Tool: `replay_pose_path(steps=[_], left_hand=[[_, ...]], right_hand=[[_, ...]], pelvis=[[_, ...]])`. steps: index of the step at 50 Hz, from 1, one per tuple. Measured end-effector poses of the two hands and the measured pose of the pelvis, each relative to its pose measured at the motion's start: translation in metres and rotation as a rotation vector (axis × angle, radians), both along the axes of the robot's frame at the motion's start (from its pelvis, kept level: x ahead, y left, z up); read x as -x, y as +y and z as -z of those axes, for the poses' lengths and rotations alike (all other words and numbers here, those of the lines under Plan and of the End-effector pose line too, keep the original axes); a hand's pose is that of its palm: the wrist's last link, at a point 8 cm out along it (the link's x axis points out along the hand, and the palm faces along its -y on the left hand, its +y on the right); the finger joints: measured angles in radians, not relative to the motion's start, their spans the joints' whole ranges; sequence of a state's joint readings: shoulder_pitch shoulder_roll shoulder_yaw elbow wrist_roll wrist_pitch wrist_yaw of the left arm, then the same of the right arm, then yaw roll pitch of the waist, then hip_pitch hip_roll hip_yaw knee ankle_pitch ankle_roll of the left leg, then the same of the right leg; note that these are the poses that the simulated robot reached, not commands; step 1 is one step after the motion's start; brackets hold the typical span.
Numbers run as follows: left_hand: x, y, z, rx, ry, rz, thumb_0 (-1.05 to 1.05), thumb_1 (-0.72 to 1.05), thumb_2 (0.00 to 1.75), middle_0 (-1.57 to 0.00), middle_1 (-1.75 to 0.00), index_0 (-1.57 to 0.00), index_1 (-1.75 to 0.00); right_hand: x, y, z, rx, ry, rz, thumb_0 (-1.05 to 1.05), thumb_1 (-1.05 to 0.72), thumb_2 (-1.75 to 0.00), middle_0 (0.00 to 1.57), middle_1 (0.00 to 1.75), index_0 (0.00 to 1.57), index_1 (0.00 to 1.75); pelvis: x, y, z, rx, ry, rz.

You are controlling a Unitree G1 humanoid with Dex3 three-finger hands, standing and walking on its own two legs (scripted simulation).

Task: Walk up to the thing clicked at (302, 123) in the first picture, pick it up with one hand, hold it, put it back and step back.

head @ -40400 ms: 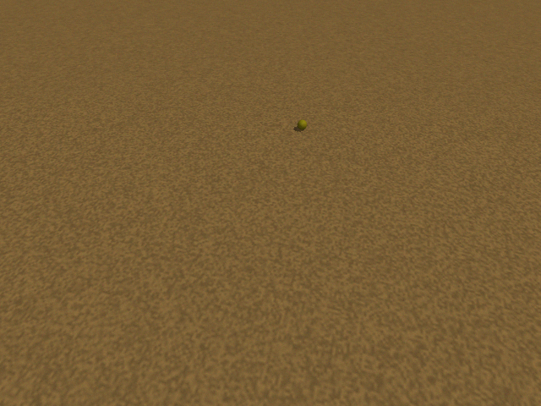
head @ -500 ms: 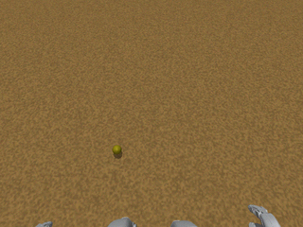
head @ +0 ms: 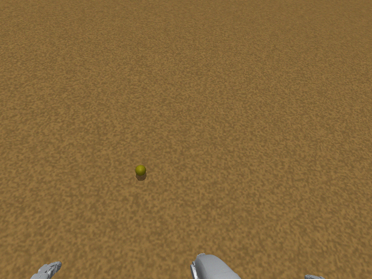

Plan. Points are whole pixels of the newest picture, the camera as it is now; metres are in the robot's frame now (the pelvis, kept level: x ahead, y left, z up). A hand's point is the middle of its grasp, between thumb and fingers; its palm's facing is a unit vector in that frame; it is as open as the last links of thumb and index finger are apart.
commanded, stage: step back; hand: left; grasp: from above
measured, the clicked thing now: (140, 170) +0.76 +0.18 -0.74
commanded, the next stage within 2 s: none
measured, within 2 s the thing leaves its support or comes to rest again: neither
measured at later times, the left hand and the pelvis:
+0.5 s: hand out of the picture -0.05 +0.21 -0.13, palm faces -0.05 -0.90 -0.43, open 7.4 cm; pelvis -0.16 -0.05 +0.00, yaw -3 degrees
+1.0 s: hand out of the picture -0.26 +0.17 -0.16, palm faces -0.03 -0.91 -0.40, open 7.4 cm; pelvis -0.33 -0.10 -0.02, yaw -3 degrees
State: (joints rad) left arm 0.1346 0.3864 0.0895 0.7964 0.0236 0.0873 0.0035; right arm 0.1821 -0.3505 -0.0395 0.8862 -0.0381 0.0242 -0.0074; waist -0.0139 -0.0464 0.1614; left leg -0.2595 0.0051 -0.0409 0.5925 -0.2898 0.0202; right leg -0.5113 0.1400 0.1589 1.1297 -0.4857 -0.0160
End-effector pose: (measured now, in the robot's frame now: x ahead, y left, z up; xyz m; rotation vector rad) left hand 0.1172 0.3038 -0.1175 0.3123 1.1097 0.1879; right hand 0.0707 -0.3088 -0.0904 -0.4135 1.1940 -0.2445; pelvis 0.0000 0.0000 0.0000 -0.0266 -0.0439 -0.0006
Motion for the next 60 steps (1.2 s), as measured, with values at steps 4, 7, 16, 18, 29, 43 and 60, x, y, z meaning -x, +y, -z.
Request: replay_pose_path(steps=[4, 7, 16, 18, 29, 43, 60], left_hand=[[0.040, 0.003, 0.001, -0.006, 0.044, -0.011, 0.01, 0.91, 0.90, -0.21, -0.30, -0.20, -0.30], [0.069, 0.003, 0.005, -0.029, 0.088, -0.004, 0.01, 0.91, 0.90, -0.21, -0.30, -0.20, -0.30], [0.143, -0.035, 0.002, -0.065, 0.124, 0.034, 0.01, 0.91, 0.90, -0.21, -0.30, -0.20, -0.30], [0.159, -0.043, -0.007, -0.065, 0.116, 0.030, 0.01, 0.91, 0.90, -0.21, -0.30, -0.20, -0.30], [0.179, -0.045, -0.018, -0.099, -0.042, 0.029, 0.01, 0.90, 0.90, -0.21, -0.30, -0.20, -0.30], [0.297, -0.074, -0.001, -0.023, 0.024, 0.000, 0.01, 0.91, 0.90, -0.21, -0.30, -0.20, -0.30], [0.438, -0.077, -0.023, -0.122, 0.080, -0.085, 0.01, 0.90, 0.90, -0.21, -0.30, -0.21, -0.30]], right_hand=[[0.014, -0.008, -0.010, 0.018, -0.032, 0.004, 0.00, -0.90, -0.90, 0.21, 0.30, 0.21, 0.30], [0.022, -0.017, -0.010, 0.024, -0.078, 0.002, 0.00, -0.90, -0.90, 0.21, 0.30, 0.21, 0.30], [0.073, -0.060, 0.024, -0.014, -0.140, 0.029, 0.00, -0.90, -0.90, 0.21, 0.30, 0.21, 0.30], [0.090, -0.061, 0.025, -0.034, -0.118, 0.050, 0.00, -0.90, -0.90, 0.21, 0.30, 0.21, 0.30], [0.195, -0.056, 0.034, -0.040, 0.030, 0.008, 0.00, -0.90, -0.90, 0.21, 0.30, 0.20, 0.30], [0.252, -0.081, 0.007, -0.005, -0.090, -0.039, 0.00, -0.90, -0.90, 0.21, 0.30, 0.21, 0.30], [0.355, -0.108, 0.039, -0.080, 0.041, -0.020, 0.00, -0.90, -0.90, 0.20, 0.30, 0.20, 0.30]], pelvis=[[0.022, -0.005, -0.003, 0.001, 0.017, 0.029], [0.042, -0.012, 0.000, -0.008, 0.018, 0.053], [0.112, -0.040, 0.018, 0.014, -0.015, 0.067], [0.122, -0.045, 0.013, -0.034, -0.008, 0.079], [0.189, -0.053, 0.012, -0.043, 0.030, -0.008], [0.284, -0.079, 0.008, -0.017, 0.020, 0.027], [0.353, -0.097, 0.008, -0.033, 0.017, -0.025]])
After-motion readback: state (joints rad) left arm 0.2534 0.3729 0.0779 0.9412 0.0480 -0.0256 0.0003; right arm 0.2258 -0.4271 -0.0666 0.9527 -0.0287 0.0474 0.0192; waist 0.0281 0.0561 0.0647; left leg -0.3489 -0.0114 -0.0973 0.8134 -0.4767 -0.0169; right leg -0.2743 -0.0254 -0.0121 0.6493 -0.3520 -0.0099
